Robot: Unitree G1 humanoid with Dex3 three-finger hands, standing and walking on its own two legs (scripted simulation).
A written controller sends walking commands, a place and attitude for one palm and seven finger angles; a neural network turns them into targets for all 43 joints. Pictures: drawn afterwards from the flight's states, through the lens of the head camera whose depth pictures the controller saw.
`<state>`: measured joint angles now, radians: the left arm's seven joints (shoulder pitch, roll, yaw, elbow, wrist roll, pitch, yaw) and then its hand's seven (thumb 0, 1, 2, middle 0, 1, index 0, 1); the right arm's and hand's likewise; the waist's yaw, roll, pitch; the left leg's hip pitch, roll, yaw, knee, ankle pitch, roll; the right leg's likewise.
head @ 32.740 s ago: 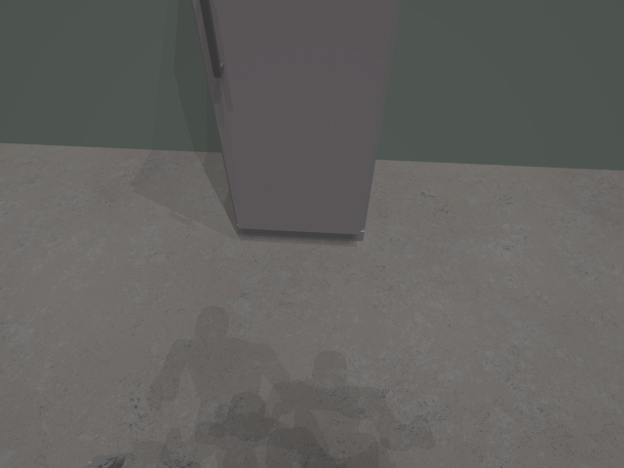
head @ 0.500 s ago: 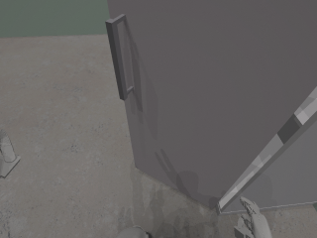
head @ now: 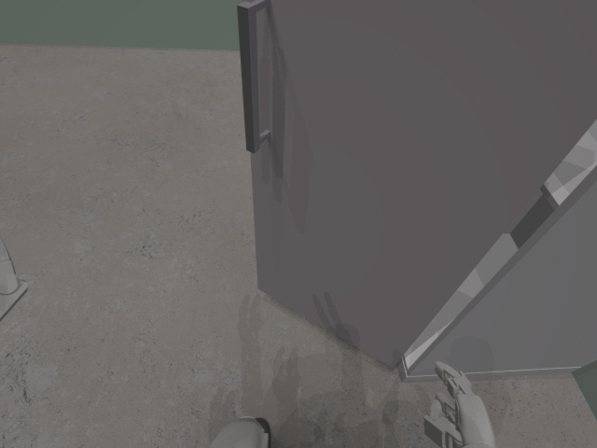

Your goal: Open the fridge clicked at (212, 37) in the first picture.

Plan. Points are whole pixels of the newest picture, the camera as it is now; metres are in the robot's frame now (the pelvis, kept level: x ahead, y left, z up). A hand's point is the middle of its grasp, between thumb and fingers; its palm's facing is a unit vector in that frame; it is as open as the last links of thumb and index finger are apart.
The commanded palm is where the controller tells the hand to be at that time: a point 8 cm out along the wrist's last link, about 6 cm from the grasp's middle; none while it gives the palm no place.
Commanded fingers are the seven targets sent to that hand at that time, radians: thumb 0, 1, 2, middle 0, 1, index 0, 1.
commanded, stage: stop stepping back and stand still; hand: left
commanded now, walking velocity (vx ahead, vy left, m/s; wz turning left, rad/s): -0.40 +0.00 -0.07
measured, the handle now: (257, 83) +0.63 +0.15 +0.15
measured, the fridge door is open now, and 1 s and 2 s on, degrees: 55 55 55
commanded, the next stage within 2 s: let the arm hang, fingers relaxed in 1.32 s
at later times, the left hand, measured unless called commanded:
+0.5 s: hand out of the picture +0.10 +0.28 +0.18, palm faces +0.36 -0.81 -0.47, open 7.4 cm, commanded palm +0.05 +0.32 +0.20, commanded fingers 0.00 0.90 0.90 -0.20 -0.30 -0.20 -0.30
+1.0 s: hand out of the picture +0.02 +0.32 +0.20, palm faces +0.45 -0.81 -0.38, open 7.4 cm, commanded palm -0.03 +0.35 +0.20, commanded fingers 0.00 0.90 0.90 -0.20 -0.30 -0.20 -0.30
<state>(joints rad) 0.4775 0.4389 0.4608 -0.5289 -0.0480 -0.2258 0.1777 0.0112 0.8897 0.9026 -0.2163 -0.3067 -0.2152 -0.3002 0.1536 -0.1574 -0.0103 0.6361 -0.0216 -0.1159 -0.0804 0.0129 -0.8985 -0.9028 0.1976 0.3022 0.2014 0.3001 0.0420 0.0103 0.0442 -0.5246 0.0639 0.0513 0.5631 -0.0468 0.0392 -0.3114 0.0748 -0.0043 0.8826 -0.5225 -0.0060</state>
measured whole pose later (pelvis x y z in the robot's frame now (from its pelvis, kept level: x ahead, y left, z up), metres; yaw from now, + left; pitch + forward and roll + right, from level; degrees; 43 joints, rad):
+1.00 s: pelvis -0.19 +0.06 +0.02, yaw -4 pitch -3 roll +0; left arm 0.50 0.42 0.40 -0.49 -0.04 -0.18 0.17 0.01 0.89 0.90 -0.22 -0.31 -0.22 -0.30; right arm 0.24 -0.17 0.03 0.67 -0.02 -0.09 -0.08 0.01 -0.90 -0.90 0.20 0.30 0.20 0.30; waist 0.04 -0.04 -0.01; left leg -0.44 0.03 0.07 0.80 -0.38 -0.01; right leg -0.24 0.00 -0.06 0.52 -0.25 -0.05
